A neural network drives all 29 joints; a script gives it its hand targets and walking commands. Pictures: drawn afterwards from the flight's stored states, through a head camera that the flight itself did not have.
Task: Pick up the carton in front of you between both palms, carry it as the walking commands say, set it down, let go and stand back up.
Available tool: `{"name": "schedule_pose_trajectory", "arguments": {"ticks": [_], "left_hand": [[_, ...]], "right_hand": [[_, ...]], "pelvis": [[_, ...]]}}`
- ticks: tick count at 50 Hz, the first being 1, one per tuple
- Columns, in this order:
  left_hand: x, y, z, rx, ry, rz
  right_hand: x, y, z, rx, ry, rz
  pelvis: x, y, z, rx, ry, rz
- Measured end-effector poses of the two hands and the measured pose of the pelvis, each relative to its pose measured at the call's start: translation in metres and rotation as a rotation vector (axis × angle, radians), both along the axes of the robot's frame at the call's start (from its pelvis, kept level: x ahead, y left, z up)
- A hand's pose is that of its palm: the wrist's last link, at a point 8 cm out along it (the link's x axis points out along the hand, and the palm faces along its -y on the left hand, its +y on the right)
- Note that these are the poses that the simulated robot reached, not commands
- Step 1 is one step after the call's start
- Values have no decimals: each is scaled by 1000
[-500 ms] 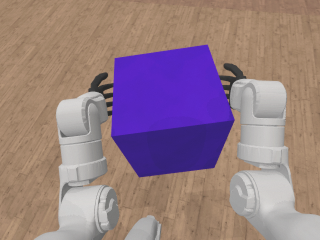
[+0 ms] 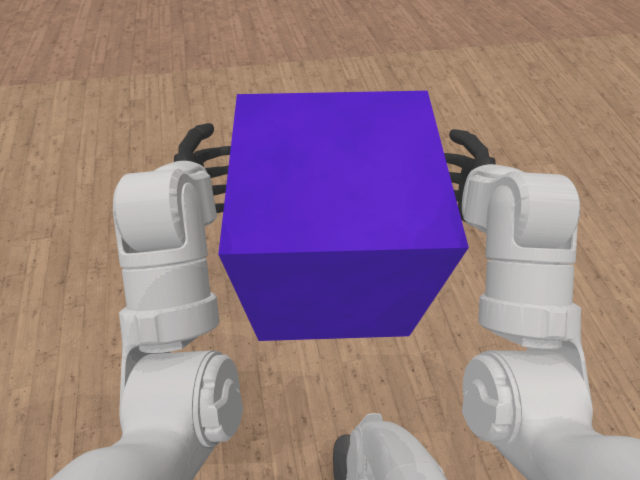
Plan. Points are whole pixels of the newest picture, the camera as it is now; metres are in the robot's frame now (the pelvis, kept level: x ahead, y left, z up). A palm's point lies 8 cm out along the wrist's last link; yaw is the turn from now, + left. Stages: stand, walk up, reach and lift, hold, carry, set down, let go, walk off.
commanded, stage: carry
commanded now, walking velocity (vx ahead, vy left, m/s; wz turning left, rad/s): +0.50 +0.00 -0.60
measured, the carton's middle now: (333, 229) +0.39 -0.03 +0.09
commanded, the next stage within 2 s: none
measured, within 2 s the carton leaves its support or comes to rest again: neither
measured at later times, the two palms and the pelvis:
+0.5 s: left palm (252, 7) +0.73 +0.05 +0.21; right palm (452, 34) +0.65 -0.24 +0.21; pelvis +0.32 +0.00 +0.04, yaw -15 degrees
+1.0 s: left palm out of the picture +0.95 +0.04 +0.26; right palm out of the picture +0.95 -0.26 +0.26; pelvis +0.57 -0.08 +0.08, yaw -5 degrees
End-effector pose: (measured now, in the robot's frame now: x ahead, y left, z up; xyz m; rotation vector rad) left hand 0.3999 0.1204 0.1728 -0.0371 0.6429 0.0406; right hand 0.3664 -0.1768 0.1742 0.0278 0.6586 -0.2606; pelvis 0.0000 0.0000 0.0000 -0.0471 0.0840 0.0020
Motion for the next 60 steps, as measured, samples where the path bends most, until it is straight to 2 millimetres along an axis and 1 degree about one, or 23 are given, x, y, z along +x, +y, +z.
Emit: {"name": "schedule_pose_trajectory", "arguments": {"ticks": [3, 4, 6, 8, 11, 14, 18, 21, 24, 26, 30, 32, 35, 38, 40, 42, 44, 49, 52, 55, 58, 60], "left_hand": [[43, -4, -7, 28, 20, 12], [55, -3, -10, 45, 27, 18], [75, 0, -17, 73, 56, 31], [92, 4, -22, 77, 93, 42], [121, 5, -19, 66, 113, 54], [160, -2, -3, 55, 80, 46], [220, -22, 23, 49, 20, -1], [268, -43, 38, 55, -3, -61], [315, -65, 42, 64, -6, -138], [343, -82, 40, 60, 15, -196], [383, -118, 40, 83, 76, -284], [401, -131, 44, 78, 90, -301], [431, -146, 56, 59, 72, -298], [461, -153, 70, 55, 24, -261], [479, -150, 77, 66, -6, -221], [493, -141, 79, 86, 3, -172], [505, -127, 79, 100, 39, -115], [539, -88, 85, 122, 76, 27], [564, -66, 88, 122, 72, 98], [595, -48, 85, 118, 75, 150], [633, -33, 75, 115, 82, 177], [663, -27, 66, 111, 88, 174]], "right_hand": [[49, -4, -11, 7, 21, 23], [65, -4, -15, 11, 29, 38], [92, -1, -21, 12, 58, 63], [115, 2, -24, 18, 95, 75], [149, 3, -19, 30, 111, 73], [182, -4, -7, 46, 76, 47], [222, -23, 14, 61, 11, -16], [251, -41, 25, 55, -14, -73], [278, -59, 31, 36, -12, -135], [289, -71, 31, 8, 12, -177], [303, -97, 30, 2, 80, -250], [314, -108, 35, 11, 91, -273], [344, -123, 50, 17, 65, -285], [386, -134, 65, 17, 16, -259], [418, -137, 71, 17, -14, -214], [450, -133, 75, 20, -4, -157], [482, -124, 77, 21, 28, -93], [563, -89, 84, 25, 58, 58], [609, -68, 85, 41, 50, 119], [654, -49, 81, 50, 49, 161], [700, -33, 72, 46, 52, 188], [729, -26, 65, 33, 56, 190]], "pelvis": [[51, -8, -8, 3, -26, -33], [65, -11, -9, -6, -32, -47], [87, -15, -5, -8, -37, -73], [106, -18, 5, 1, -38, -99], [135, -22, 20, 21, -30, -128], [166, -22, 29, 39, -20, -153], [214, -17, 37, 58, 1, -194], [256, -11, 39, 70, 16, -232], [303, -4, 36, 77, 10, -264], [330, -2, 38, 95, -5, -277], [371, -3, 55, 72, -6, -266], [389, -6, 64, 60, -1, -263], [415, -15, 71, 52, 9, -255], [444, -31, 69, 53, 11, -236], [465, -44, 63, 48, 1, -213], [485, -55, 66, 55, -6, -188], [506, -64, 72, 71, -8, -165], [557, -79, 83, 98, -8, -105], [591, -84, 83, 104, -6, -67], [630, -85, 79, 103, -4, -31], [673, -82, 71, 102, -5, 7], [704, -77, 66, 98, -22, 29]]}}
